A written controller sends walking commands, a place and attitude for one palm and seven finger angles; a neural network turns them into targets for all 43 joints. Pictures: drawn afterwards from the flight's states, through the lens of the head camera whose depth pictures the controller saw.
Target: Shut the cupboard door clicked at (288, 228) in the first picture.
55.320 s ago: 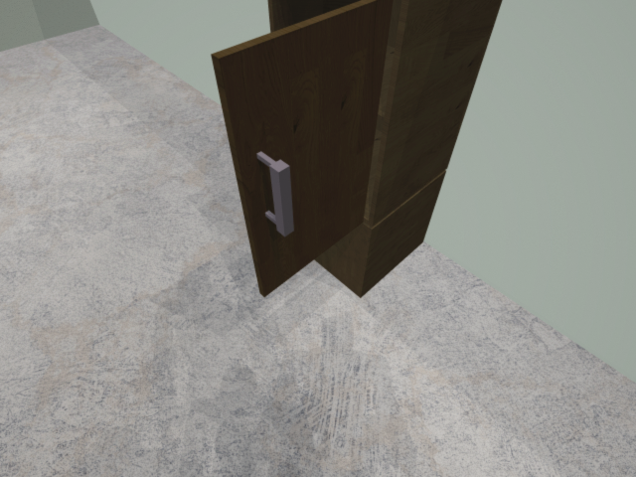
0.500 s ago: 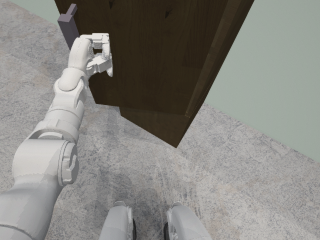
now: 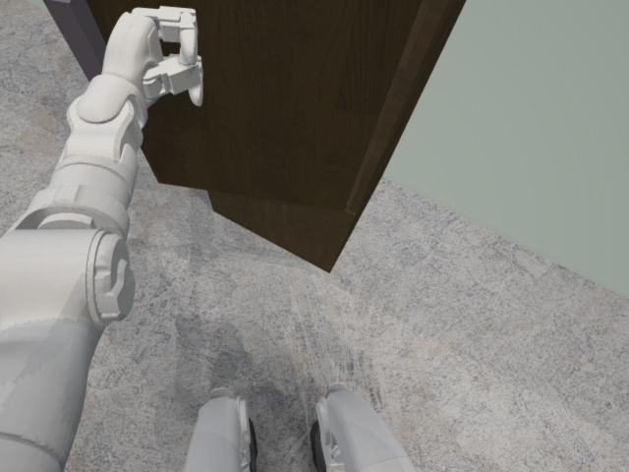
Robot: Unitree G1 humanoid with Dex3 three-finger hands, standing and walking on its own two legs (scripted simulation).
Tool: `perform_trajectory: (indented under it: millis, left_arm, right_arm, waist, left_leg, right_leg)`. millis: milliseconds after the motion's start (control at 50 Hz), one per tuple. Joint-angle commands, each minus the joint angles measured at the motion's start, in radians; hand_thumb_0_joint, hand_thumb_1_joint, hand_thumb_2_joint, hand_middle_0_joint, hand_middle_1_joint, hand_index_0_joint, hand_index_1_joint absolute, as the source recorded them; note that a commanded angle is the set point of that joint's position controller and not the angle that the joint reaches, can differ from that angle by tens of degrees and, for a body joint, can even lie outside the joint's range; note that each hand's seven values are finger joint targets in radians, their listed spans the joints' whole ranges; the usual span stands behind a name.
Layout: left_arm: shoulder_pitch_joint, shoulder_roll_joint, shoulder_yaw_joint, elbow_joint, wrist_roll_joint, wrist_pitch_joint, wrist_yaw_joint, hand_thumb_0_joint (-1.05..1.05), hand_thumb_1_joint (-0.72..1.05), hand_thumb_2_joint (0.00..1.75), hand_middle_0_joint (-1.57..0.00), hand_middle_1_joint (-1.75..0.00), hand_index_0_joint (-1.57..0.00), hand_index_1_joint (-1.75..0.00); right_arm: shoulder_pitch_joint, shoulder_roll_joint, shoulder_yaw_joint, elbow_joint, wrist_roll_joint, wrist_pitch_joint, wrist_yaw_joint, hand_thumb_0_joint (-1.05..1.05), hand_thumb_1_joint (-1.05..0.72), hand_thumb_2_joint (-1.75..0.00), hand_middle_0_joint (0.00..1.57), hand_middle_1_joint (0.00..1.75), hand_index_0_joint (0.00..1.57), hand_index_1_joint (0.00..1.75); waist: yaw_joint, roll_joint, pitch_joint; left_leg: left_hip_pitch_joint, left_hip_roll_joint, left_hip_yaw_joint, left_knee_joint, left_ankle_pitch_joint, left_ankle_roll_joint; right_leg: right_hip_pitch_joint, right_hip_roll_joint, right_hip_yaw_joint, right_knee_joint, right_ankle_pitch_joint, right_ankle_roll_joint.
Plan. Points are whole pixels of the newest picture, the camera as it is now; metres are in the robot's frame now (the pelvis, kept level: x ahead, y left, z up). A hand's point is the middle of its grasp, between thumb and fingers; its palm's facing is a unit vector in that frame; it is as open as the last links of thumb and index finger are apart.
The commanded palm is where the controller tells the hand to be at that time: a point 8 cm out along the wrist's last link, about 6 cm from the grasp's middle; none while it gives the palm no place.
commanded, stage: push the door shut along its arc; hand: left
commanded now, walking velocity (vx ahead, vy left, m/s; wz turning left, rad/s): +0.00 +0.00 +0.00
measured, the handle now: (105, 50) +0.60 +0.17 +0.11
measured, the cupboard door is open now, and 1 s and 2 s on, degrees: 21 8 8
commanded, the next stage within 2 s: pull the fist back off the door in 0.32 s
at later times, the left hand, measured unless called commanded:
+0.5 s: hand (218, 44) +0.59 +0.04 +0.12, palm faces -0.23 -0.97 +0.05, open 3.5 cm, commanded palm +0.60 +0.04 +0.11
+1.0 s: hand (245, 60) +0.57 +0.01 +0.11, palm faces +0.07 -1.00 -0.02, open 3.2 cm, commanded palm +0.52 +0.06 +0.11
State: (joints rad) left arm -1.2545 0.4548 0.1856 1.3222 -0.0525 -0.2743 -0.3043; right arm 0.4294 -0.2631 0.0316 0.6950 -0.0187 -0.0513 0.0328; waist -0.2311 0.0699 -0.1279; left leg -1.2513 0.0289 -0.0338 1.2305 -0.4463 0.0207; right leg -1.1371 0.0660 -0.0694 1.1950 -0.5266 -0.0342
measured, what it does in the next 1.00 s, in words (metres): stands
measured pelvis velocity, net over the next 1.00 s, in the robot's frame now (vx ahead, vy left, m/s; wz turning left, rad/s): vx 0.03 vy -0.01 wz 0.00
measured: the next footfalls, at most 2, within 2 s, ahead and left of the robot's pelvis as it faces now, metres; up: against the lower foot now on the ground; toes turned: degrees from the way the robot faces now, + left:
none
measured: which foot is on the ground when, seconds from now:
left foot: down 0.00-1.00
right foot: down 0.00-1.00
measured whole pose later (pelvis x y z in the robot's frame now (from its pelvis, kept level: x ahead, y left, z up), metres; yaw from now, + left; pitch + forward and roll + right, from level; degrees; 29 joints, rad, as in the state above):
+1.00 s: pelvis +0.03 -0.01 +0.02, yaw +0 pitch +27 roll -1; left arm -1.09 0.20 0.27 1.22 0.07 -0.41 0.27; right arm 0.51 -0.24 -0.01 0.68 -0.10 0.00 0.14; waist -0.23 0.08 -0.16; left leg -1.13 0.03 0.00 1.11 -0.44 0.00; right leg -1.05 0.07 -0.03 1.11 -0.52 -0.05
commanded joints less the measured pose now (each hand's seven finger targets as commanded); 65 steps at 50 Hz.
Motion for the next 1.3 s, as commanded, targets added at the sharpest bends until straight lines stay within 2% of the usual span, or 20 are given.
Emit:
perform_trajectory:
  millis: [0, 140, 400, 420, 440, 460, 520, 560, 580, 620, 720, 760, 800, 840, 940, 1000, 1140, 1180, 1240, 1280]
  left_arm:
    - [-0.668, 0.031, -0.044, -0.238, -0.024, -0.064, -0.015, 0.00, 0.90, 0.90, -1.30, -1.50, -1.30, -1.50]
    - [-0.733, 0.030, -0.053, -0.192, -0.014, -0.036, -0.020, 0.00, 0.90, 0.90, -1.30, -1.50, -1.30, -1.50]
    - [-0.870, 0.032, -0.078, -0.193, 0.010, 0.027, -0.038, 0.00, 0.90, 0.90, -1.30, -1.50, -1.30, -1.50]
    - [-0.882, 0.094, 0.143, -0.208, -0.059, 0.037, 0.176, 0.00, 0.90, 0.90, -1.30, -1.50, -1.30, -1.50]
    - [-0.819, 0.029, 0.101, -0.140, -0.021, 0.053, 0.287, 0.00, 0.90, 0.90, -1.30, -1.50, -1.30, -1.50]
    - [-0.816, -0.006, 0.127, -0.131, -0.008, 0.054, 0.381, 0.00, 0.90, 0.90, -1.30, -1.50, -1.30, -1.50]
    - [-0.830, -0.003, 0.152, -0.153, 0.127, -0.004, 0.629, 0.00, 0.90, 0.90, -1.30, -1.50, -1.30, -1.50]
    - [-0.840, 0.020, 0.117, -0.148, 0.237, -0.053, 0.686, 0.00, 0.90, 0.90, -1.30, -1.50, -1.30, -1.50]
    - [-0.816, 0.021, 0.091, -0.148, 0.274, -0.074, 0.685, 0.00, 0.90, 0.90, -1.30, -1.50, -1.30, -1.50]
    - [-0.780, 0.016, 0.062, -0.167, 0.281, -0.098, 0.655, 0.00, 0.90, 0.90, -1.30, -1.50, -1.30, -1.50]
    - [-0.639, -0.033, 0.054, -0.183, 0.163, -0.081, 0.555, 0.00, 0.90, 0.90, -1.30, -1.50, -1.30, -1.50]
    - [-0.584, -0.029, 0.090, -0.236, 0.119, -0.099, 0.545, 0.00, 0.90, 0.90, -1.30, -1.50, -1.30, -1.50]
    - [-0.527, -0.084, 0.075, -0.270, 0.093, -0.128, 0.549, 0.00, 0.90, 0.90, -1.30, -1.50, -1.30, -1.50]
    - [-0.441, -0.039, 0.125, -0.284, 0.098, -0.163, 0.566, 0.00, 0.90, 0.90, -1.30, -1.50, -1.30, -1.50]
    - [-0.254, -0.118, 0.074, -0.324, 0.126, -0.226, 0.581, 0.00, 0.90, 0.90, -1.30, -1.50, -1.30, -1.50]
    - [-0.175, -0.199, 0.021, -0.358, 0.114, -0.232, 0.571, 0.00, 0.90, 0.90, -1.30, -1.50, -1.30, -1.50]
    - [-0.078, -0.276, -0.044, -0.506, 0.081, -0.266, 0.561, 0.00, 0.90, 0.90, -1.30, -1.50, -1.30, -1.50]
    - [-0.056, -0.309, -0.084, -0.570, 0.081, -0.285, 0.557, 0.00, 0.90, 0.90, -1.30, -1.50, -1.30, -1.50]
    - [-0.049, -0.332, -0.121, -0.547, 0.082, -0.270, 0.557, 0.00, 0.90, 0.90, -1.30, -1.50, -1.30, -1.50]
    - [-0.098, -0.335, -0.127, -0.524, 0.083, -0.262, 0.565, 0.00, 0.90, 0.90, -1.30, -1.50, -1.30, -1.50]
  right_arm:
    - [0.196, -0.193, -0.079, -0.012, -0.002, -0.031, -0.017, 0.00, -0.90, -0.90, 0.20, 0.30, 0.20, 0.30]
    - [0.186, -0.198, -0.072, 0.006, -0.007, -0.049, -0.024, 0.00, -0.90, -0.90, 0.20, 0.30, 0.20, 0.30]
    - [0.192, -0.200, -0.063, 0.037, -0.017, -0.087, -0.044, 0.00, -0.90, -0.90, 0.20, 0.30, 0.20, 0.30]
    - [0.250, -0.172, -0.054, 0.002, -0.034, -0.090, -0.033, 0.00, -0.90, -0.90, 0.20, 0.30, 0.20, 0.30]
    - [0.241, -0.168, -0.053, 0.000, -0.043, -0.089, -0.014, 0.00, -0.90, -0.90, 0.20, 0.30, 0.20, 0.30]
    - [0.257, -0.165, -0.059, 0.006, -0.061, -0.087, 0.005, 0.00, -0.90, -0.90, 0.20, 0.30, 0.20, 0.30]
    - [0.275, -0.162, -0.069, 0.010, -0.111, -0.068, 0.062, 0.00, -0.90, -0.90, 0.20, 0.30, 0.20, 0.30]
    - [0.290, -0.168, -0.081, 0.015, -0.129, -0.053, 0.095, 0.00, -0.90, -0.90, 0.20, 0.30, 0.20, 0.30]
    - [0.300, -0.168, -0.090, 0.012, -0.131, -0.042, 0.106, 0.00, -0.90, -0.90, 0.20, 0.30, 0.20, 0.30]
    - [0.302, -0.169, -0.098, -0.001, -0.122, -0.022, 0.115, 0.00, -0.90, -0.90, 0.20, 0.30, 0.20, 0.30]
    - [0.288, -0.167, -0.094, -0.031, -0.083, 0.013, 0.102, 0.00, -0.90, -0.90, 0.20, 0.30, 0.20, 0.30]
    - [0.290, -0.162, -0.092, -0.042, -0.079, 0.020, 0.094, 0.00, -0.90, -0.90, 0.20, 0.30, 0.20, 0.30]
    - [0.279, -0.151, -0.095, -0.045, -0.077, 0.021, 0.096, 0.00, -0.90, -0.90, 0.20, 0.30, 0.20, 0.30]
    - [0.283, -0.149, -0.099, -0.044, -0.080, 0.028, 0.095, 0.00, -0.90, -0.90, 0.20, 0.30, 0.20, 0.30]
    - [0.256, -0.133, -0.114, -0.056, -0.077, 0.046, 0.104, 0.00, -0.90, -0.90, 0.20, 0.30, 0.20, 0.30]
    - [0.228, -0.125, -0.123, -0.066, -0.067, 0.058, 0.103, 0.00, -0.90, -0.90, 0.20, 0.30, 0.20, 0.30]
    - [0.149, -0.109, -0.132, -0.085, -0.052, 0.072, 0.086, 0.00, -0.90, -0.90, 0.20, 0.30, 0.20, 0.30]
    - [0.127, -0.104, -0.136, -0.087, -0.049, 0.069, 0.083, 0.00, -0.90, -0.90, 0.20, 0.30, 0.20, 0.30]
    - [0.097, -0.102, -0.133, -0.086, -0.043, 0.077, 0.073, 0.00, -0.90, -0.90, 0.20, 0.30, 0.20, 0.30]
    - [0.081, -0.100, -0.130, -0.078, -0.040, 0.079, 0.064, 0.00, -0.90, -0.90, 0.20, 0.30, 0.20, 0.30]
  waist:
    - [-0.114, 0.151, -0.532]
    - [-0.141, 0.141, -0.534]
    - [-0.180, 0.207, -0.599]
    - [-0.132, 0.219, -0.619]
    - [-0.137, 0.202, -0.597]
    - [-0.150, 0.151, -0.582]
    - [-0.140, 0.177, -0.587]
    - [-0.154, 0.183, -0.610]
    - [-0.152, 0.183, -0.626]
    - [-0.144, 0.179, -0.650]
    - [-0.099, 0.117, -0.627]
    - [-0.068, 0.104, -0.647]
    - [-0.058, 0.078, -0.605]
    - [-0.034, 0.016, -0.589]
    - [0.003, -0.019, -0.537]
    - [0.013, -0.026, -0.522]
    - [0.044, -0.068, -0.527]
    - [0.052, -0.030, -0.555]
    - [0.033, -0.091, -0.487]
    - [0.022, -0.083, -0.473]
  left_leg:
    - [0.644, 0.005, -0.096, -0.074, 0.290, 0.032]
    - [0.578, 0.002, -0.088, -0.038, 0.254, 0.041]
    - [0.582, 0.004, -0.091, 0.001, 0.269, 0.047]
    - [0.521, 0.024, -0.109, -0.017, 0.200, 0.027]
    - [0.497, 0.024, -0.121, -0.035, 0.160, 0.019]
    - [0.490, 0.024, -0.129, -0.043, 0.147, 0.022]
    - [0.466, 0.018, -0.114, -0.036, 0.163, 0.011]
    - [0.473, 0.012, -0.108, -0.028, 0.201, 0.011]
    - [0.485, 0.011, -0.102, -0.031, 0.214, 0.010]
    - [0.506, 0.005, -0.085, -0.048, 0.223, 0.013]
    - [0.516, -0.006, -0.061, -0.120, 0.201, 0.014]
    - [0.541, -0.007, -0.056, -0.139, 0.244, 0.013]
    - [0.554, -0.010, -0.042, -0.151, 0.261, 0.012]
    - [0.507, -0.017, -0.023, -0.159, 0.282, 0.016]
    - [0.506, -0.032, 0.012, -0.178, 0.332, 0.014]
    - [0.546, -0.037, 0.027, -0.183, 0.369, 0.012]
    - [0.590, -0.047, 0.040, -0.197, 0.388, 0.014]
    - [0.659, -0.044, 0.036, -0.194, 0.427, 0.010]
    - [0.622, -0.045, 0.039, -0.199, 0.367, 0.016]
    - [0.624, -0.047, 0.037, -0.200, 0.344, 0.017]
  right_leg:
    - [-0.043, 0.006, 0.039, -0.183, 0.229, -0.004]
    - [-0.065, 0.010, 0.039, -0.166, 0.206, -0.004]
    - [-0.124, 0.019, 0.026, -0.131, 0.204, -0.003]
    - [-0.087, 0.006, 0.037, -0.134, 0.180, 0.000]
    - [-0.102, 0.006, 0.033, -0.127, 0.151, 0.006]
    - [-0.116, 0.005, 0.025, -0.129, 0.144, 0.016]
    - [-0.127, -0.003, 0.022, -0.119, 0.148, 0.023]
    - [-0.122, 0.000, 0.021, -0.112, 0.165, 0.022]
    - [-0.099, 0.000, 0.023, -0.118, 0.176, 0.019]
    - [-0.034, 0.000, 0.030, -0.142, 0.201, 0.016]
    - [0.111, 0.006, 0.039, -0.207, 0.227, 0.015]
    - [0.163, 0.007, 0.041, -0.216, 0.269, 0.015]
    - [0.183, 0.008, 0.040, -0.235, 0.295, 0.019]
    - [0.267, 0.005, 0.053, -0.239, 0.360, 0.023]
    - [0.352, -0.006, 0.068, -0.248, 0.491, 0.027]
    - [0.370, -0.010, 0.072, -0.255, 0.560, 0.031]
    - [0.444, -0.027, 0.088, -0.263, 0.656, 0.043]
    - [0.421, -0.027, 0.080, -0.255, 0.662, 0.039]
    - [0.417, -0.033, 0.091, -0.277, 0.635, 0.051]
    - [0.393, -0.036, 0.092, -0.279, 0.602, 0.054]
